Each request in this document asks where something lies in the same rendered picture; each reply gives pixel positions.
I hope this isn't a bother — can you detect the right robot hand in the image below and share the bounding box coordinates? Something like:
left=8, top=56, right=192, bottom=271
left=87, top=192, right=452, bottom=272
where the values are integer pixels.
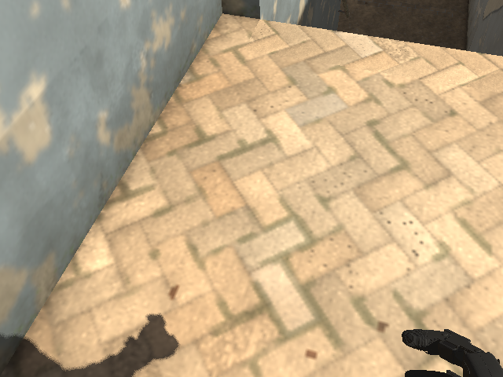
left=402, top=329, right=503, bottom=377

